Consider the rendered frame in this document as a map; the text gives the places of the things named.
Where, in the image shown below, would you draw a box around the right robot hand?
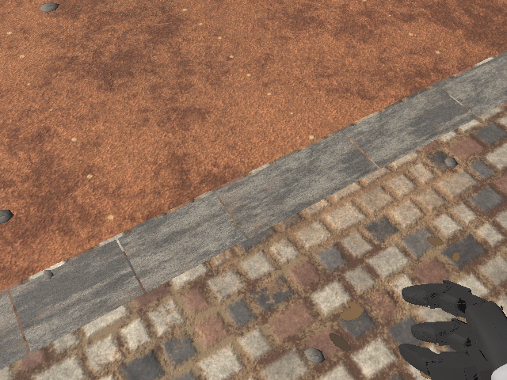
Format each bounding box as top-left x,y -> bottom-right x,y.
398,280 -> 507,380

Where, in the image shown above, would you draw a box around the robot right forearm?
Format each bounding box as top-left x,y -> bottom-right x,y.
491,364 -> 507,380

